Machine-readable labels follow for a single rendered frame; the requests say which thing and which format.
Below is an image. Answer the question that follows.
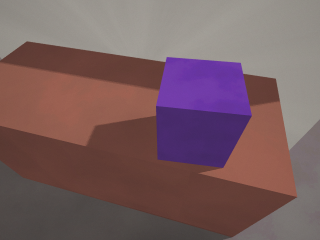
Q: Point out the carton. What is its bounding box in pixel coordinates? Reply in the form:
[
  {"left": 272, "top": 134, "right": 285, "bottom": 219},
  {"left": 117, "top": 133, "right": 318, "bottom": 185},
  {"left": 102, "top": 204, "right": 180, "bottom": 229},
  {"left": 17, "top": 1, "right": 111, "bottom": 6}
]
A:
[{"left": 156, "top": 57, "right": 252, "bottom": 168}]

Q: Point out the pedestal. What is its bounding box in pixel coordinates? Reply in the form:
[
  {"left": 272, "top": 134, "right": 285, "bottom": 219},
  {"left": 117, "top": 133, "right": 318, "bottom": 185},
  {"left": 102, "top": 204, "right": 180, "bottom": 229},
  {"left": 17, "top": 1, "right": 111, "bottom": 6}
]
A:
[{"left": 0, "top": 41, "right": 297, "bottom": 237}]

